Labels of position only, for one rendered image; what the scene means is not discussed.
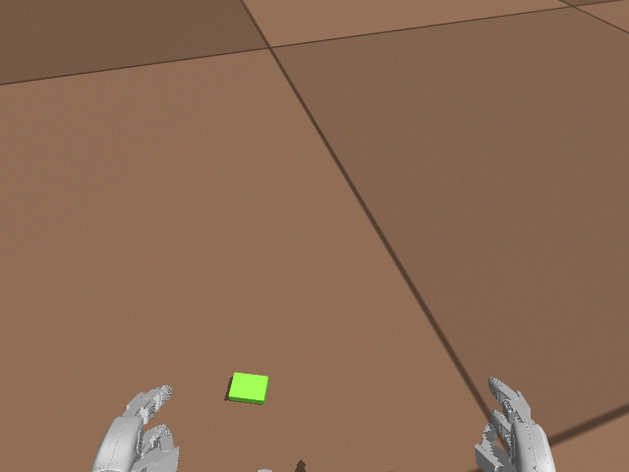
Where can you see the small box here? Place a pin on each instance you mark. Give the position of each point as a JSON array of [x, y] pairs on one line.
[[249, 388]]

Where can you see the right robot hand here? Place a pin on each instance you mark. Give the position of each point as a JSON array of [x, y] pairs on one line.
[[525, 441]]

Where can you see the left robot hand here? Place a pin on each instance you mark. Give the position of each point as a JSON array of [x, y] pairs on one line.
[[125, 448]]

